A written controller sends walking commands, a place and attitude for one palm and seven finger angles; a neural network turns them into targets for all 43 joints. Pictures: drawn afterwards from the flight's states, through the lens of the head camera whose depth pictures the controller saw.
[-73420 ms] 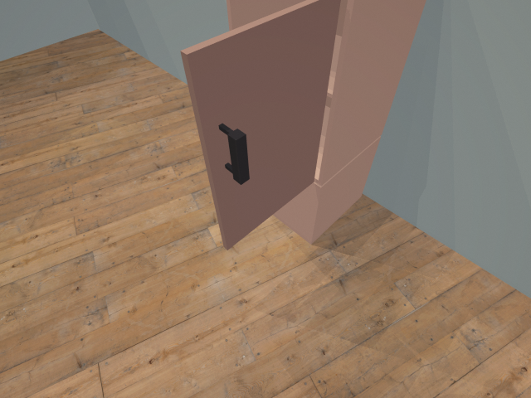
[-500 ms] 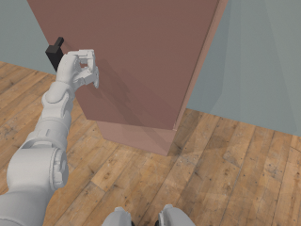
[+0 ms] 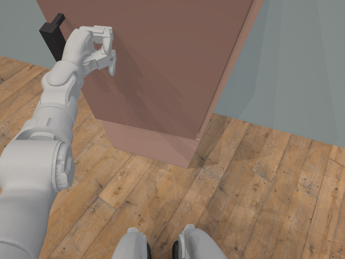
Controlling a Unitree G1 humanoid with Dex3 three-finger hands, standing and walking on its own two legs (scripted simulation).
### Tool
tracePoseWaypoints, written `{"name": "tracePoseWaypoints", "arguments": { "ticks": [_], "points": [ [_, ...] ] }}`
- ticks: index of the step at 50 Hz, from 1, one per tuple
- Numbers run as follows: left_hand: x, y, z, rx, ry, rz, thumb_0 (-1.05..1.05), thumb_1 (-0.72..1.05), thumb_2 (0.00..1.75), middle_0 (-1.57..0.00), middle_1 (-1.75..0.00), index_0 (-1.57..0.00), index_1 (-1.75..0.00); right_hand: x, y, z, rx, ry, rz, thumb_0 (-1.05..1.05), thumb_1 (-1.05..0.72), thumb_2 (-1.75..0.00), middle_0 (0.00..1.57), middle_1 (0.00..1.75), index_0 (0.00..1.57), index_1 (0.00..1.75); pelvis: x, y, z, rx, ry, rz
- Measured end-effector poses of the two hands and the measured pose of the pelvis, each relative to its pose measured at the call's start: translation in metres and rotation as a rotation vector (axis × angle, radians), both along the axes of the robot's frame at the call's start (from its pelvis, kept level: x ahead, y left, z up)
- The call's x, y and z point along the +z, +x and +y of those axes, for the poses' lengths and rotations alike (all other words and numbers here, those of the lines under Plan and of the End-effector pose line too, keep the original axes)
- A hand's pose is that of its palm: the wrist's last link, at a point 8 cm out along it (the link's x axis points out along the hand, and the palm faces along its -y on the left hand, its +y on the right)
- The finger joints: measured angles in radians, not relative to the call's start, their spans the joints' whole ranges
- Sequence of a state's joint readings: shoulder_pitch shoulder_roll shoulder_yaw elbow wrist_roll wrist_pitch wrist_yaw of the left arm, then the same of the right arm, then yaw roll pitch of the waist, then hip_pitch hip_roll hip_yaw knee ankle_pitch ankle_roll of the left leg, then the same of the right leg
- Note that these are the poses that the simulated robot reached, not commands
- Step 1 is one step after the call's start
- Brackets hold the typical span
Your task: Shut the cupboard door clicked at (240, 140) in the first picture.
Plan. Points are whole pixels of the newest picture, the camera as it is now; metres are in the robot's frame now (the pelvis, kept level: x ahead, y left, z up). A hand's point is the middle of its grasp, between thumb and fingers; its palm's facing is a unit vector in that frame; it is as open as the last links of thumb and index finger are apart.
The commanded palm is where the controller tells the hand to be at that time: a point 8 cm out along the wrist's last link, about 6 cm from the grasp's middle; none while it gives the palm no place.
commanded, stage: push the door shut along its arc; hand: left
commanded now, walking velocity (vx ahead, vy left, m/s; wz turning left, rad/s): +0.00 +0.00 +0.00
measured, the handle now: (65, 46) +0.58 +0.18 +0.10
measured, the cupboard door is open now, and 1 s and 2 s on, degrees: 4 0 0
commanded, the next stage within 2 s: pull the fist back off the door in 0.30 s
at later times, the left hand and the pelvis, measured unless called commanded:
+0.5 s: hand (115, 51) +0.55 +0.07 +0.12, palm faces -0.24 -0.97 +0.04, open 2.8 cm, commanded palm +0.57 +0.08 +0.11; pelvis -0.01 +0.00 -0.02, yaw +1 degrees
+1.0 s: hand (135, 58) +0.53 +0.03 +0.11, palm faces +0.00 -1.00 +0.01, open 3.2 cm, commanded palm +0.48 +0.09 +0.11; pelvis +0.00 +0.00 +0.01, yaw -2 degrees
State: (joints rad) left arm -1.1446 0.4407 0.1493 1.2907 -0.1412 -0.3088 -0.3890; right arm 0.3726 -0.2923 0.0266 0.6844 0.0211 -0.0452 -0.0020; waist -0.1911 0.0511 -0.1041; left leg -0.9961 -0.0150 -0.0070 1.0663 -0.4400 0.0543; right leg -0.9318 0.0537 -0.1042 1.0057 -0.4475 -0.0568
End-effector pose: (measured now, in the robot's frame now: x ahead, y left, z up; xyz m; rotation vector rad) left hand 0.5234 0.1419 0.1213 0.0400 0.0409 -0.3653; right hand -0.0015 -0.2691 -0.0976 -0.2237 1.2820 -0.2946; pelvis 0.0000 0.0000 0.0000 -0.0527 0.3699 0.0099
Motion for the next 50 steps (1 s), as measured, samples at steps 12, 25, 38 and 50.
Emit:
{"name": "tracePoseWaypoints", "arguments": {
  "ticks": [12, 25, 38, 50],
  "points": [
    [0.000, 0.019, -0.009, -0.052, -0.005, 0.009, 0.00, 0.98, 1.04, -1.30, -1.50, -1.30, -1.50, -0.008, -0.015, 0.000, -0.001, -0.021, 0.038, 0.00, -0.90, -0.90, 0.20, 0.30, 0.20, 0.30, -0.011, -0.002, -0.001, 0.000, -0.009, 0.045],
    [-0.007, 0.015, -0.010, 0.123, -0.064, 0.025, -0.05, 0.84, 1.08, -1.30, -1.50, -1.33, -1.50, -0.010, -0.029, 0.010, 0.041, -0.019, 0.058, 0.00, -0.90, -0.89, 0.20, 0.30, 0.20, 0.30, -0.017, -0.012, 0.004, 0.019, -0.024, 0.070],
    [-0.003, 0.000, -0.034, 0.410, 0.027, -0.065, 0.00, 0.93, 1.05, -1.29, -1.50, -1.31, -1.50, -0.009, -0.058, 0.030, 0.011, 0.092, 0.062, 0.00, -0.90, -0.89, 0.20, 0.30, 0.20, 0.30, -0.014, -0.020, 0.005, 0.007, -0.012, 0.047],
    [-0.010, -0.016, -0.055, 0.362, -0.050, -0.054, 0.02, 0.94, 0.94, -1.29, -1.50, -1.31, -1.50, 0.004, -0.063, 0.027, -0.051, 0.134, 0.112, 0.00, -0.90, -0.90, 0.20, 0.30, 0.20, 0.30, 0.007, 0.003, 0.001, -0.039, 0.019, -0.003]
  ]
}}
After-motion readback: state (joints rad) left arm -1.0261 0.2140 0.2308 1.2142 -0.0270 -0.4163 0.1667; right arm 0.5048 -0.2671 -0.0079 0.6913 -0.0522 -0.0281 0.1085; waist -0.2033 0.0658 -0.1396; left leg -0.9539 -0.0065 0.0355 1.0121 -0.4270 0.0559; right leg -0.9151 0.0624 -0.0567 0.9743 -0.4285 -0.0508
